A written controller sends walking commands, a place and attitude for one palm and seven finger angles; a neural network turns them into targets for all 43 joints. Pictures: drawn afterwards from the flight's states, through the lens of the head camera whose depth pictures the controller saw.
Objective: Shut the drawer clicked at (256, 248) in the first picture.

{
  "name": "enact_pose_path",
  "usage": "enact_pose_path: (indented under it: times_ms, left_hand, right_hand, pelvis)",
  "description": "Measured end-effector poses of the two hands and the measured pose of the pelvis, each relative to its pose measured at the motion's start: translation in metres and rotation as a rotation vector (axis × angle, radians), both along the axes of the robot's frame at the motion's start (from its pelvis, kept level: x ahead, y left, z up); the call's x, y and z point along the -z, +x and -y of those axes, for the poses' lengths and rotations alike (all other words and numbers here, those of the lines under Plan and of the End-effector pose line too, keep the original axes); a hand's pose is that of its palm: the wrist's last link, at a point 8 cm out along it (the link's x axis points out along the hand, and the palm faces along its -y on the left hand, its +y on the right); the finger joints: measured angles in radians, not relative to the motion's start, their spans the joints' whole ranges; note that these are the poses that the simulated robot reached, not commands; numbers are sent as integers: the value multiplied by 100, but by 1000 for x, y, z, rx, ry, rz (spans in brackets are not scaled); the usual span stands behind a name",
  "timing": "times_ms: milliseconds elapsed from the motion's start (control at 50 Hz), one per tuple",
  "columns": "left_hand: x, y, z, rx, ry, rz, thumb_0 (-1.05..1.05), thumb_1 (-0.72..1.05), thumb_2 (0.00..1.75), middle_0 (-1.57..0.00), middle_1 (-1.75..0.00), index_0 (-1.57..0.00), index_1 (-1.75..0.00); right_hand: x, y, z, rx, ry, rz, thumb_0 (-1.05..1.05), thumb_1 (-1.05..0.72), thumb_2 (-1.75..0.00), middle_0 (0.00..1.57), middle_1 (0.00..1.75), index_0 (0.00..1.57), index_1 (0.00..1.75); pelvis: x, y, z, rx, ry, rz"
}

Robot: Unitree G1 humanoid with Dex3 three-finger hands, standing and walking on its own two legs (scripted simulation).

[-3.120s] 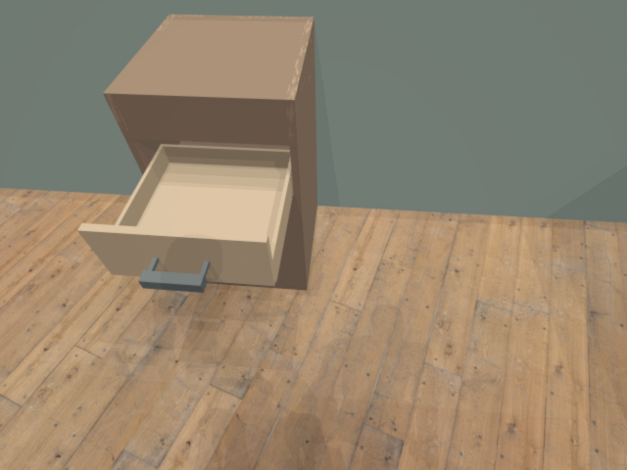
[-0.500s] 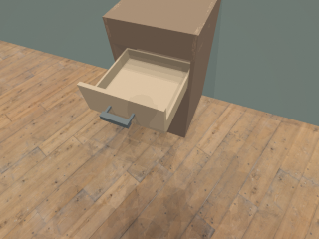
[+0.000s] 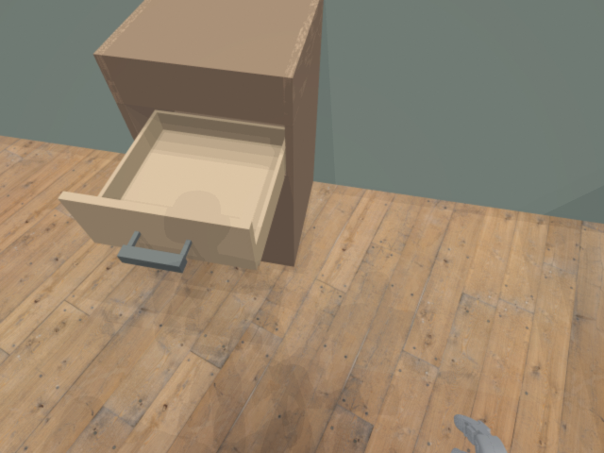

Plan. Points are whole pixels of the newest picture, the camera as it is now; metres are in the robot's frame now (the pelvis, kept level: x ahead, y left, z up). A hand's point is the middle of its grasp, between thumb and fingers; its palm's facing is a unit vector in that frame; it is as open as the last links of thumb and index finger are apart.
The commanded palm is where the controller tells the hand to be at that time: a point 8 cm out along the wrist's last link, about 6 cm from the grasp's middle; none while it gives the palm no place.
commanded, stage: turn to face it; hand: left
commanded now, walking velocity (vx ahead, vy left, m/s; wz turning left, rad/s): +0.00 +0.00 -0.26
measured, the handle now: (157, 249) +0.47 +0.34 -0.18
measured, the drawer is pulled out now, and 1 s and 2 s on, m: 0.30 0.30 0.30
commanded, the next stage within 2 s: take the last steps up to it in 0.02 s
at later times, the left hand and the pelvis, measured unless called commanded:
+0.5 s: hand (201, 447) +0.14 +0.17 -0.18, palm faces -0.05 -0.97 -0.22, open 7.4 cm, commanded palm none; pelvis +0.07 -0.02 -0.01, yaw -3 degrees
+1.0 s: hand (204, 432) +0.16 +0.16 -0.17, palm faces +0.04 -0.95 -0.31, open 7.4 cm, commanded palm none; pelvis +0.11 -0.04 -0.01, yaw +0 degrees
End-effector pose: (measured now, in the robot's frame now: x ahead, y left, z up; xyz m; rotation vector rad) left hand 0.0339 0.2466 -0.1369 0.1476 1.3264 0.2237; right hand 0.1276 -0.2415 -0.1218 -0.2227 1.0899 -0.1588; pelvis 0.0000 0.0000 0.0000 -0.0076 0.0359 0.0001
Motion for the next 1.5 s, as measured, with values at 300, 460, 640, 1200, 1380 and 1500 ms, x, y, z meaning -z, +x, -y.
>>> enact_pose_path:
  times_ms: [300, 460, 640, 1200, 1380, 1500]
  left_hand:
    - [-5, 86, 14, 166, 40, 83, 0, 90, 89, -20, -30, -20, -30]
    - [7, 95, 26, 137, -6, 27, 0, 90, 89, -20, -30, -20, -30]
    - [-1, 128, 56, 99, -3, 56, 0, 91, 89, -20, -30, -20, -30]
    - [-3, 88, 59, 62, 40, 51, 0, 90, 89, -20, -30, -20, -30]
    - [8, 71, 63, 45, -30, 46, 0, 90, 89, -20, -30, -21, -30]
    - [7, 58, 60, 60, -46, -14, 0, 90, 89, -20, -30, -20, -30]
  right_hand:
    - [31, -114, 25, 136, 36, -326, 1, -90, -90, 20, 30, 20, 30]
    - [23, -111, 21, 150, 24, -351, 1, -91, -90, 20, 30, 20, 30]
    - [34, -84, 8, 143, 123, -427, 1, -91, -90, 20, 30, 20, 30]
    - [14, 86, 34, 22, 91, 34, 1, -91, -90, 20, 30, 20, 30]
    - [17, 33, 18, 12, 80, -65, 1, -91, -90, 20, 30, 20, 30]
    - [18, -17, 23, 70, 54, -184, 0, -93, -90, 20, 30, 20, 30]
  pelvis:
    - [7, 23, 18, 48, 3, 26]
    - [8, 60, 17, 56, 24, 34]
    - [4, 97, 37, 2, 35, 37]
    - [7, 102, 45, 15, 42, 75]
    - [7, 95, 38, 4, 0, 67]
    - [2, 96, 32, 9, -1, 47]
